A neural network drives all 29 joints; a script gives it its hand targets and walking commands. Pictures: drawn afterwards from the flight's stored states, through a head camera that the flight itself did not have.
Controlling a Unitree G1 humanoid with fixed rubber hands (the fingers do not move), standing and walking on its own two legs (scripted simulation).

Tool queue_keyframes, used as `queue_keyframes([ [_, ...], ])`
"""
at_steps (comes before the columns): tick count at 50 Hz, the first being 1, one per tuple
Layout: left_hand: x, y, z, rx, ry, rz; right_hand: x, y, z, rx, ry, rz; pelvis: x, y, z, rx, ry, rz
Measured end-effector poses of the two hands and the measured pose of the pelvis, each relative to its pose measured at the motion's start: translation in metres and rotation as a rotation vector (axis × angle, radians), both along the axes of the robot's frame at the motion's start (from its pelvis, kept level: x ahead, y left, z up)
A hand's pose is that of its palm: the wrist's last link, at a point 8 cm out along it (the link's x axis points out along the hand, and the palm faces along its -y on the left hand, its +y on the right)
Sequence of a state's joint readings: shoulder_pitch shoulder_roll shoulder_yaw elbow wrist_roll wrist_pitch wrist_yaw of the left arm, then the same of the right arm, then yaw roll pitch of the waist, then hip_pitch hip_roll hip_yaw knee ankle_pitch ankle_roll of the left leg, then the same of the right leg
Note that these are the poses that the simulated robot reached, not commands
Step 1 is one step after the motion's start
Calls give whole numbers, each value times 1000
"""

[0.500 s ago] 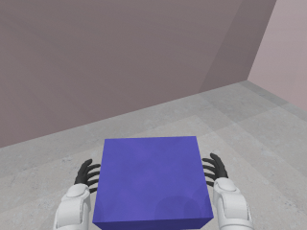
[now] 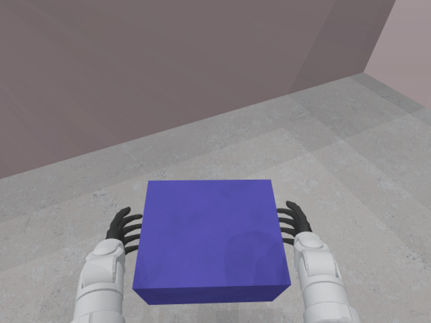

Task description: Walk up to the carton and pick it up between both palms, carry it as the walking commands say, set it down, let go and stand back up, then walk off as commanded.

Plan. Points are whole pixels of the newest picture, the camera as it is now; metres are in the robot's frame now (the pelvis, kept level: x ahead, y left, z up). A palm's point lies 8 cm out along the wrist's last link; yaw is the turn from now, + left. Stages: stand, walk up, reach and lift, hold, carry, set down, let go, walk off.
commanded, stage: set down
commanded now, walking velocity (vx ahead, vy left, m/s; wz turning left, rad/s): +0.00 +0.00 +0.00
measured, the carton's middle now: (210, 241) +0.34 +0.05 -0.08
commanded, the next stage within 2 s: none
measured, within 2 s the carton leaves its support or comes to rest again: neither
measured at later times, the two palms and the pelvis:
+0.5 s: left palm (121, 251) +0.29 +0.24 -0.08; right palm (286, 247) +0.34 -0.12 -0.08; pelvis -0.03 +0.01 -0.04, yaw -1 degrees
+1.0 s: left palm (133, 255) +0.33 +0.25 -0.17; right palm (275, 243) +0.39 -0.12 -0.17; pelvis -0.04 +0.01 -0.10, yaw -1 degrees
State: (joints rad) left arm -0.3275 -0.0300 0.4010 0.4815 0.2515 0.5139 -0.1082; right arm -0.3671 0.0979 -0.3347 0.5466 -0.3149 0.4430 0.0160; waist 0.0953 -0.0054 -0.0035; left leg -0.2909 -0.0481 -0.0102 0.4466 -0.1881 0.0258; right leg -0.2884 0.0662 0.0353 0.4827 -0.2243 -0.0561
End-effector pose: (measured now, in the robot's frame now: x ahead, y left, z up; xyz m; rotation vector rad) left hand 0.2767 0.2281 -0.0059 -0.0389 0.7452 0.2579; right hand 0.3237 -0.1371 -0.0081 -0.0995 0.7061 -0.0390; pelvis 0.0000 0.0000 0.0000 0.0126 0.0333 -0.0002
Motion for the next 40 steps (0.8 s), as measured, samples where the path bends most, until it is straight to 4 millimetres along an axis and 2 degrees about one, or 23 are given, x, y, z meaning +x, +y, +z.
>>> queue_keyframes([
  [5,6,-4,-17,5,-11,5,-1,-4,-17,-5,-6,-15,6,-1,-3,2,78,-30],
  [11,10,4,-27,18,-28,21,5,5,-30,11,-20,-13,4,-1,-10,3,148,-38],
  [19,12,20,-46,24,-24,27,10,21,-53,31,-13,-10,-14,3,-23,-6,221,-18],
  [27,22,11,-81,-17,-30,17,15,11,-81,15,-13,-49,-39,10,-44,-11,306,-23],
  [34,35,4,-102,-34,-37,26,33,5,-99,20,-15,-53,-53,14,-64,-7,380,-39],
  [40,45,12,-118,-23,-37,43,53,14,-115,24,-15,-25,-54,15,-81,0,453,-41],
])
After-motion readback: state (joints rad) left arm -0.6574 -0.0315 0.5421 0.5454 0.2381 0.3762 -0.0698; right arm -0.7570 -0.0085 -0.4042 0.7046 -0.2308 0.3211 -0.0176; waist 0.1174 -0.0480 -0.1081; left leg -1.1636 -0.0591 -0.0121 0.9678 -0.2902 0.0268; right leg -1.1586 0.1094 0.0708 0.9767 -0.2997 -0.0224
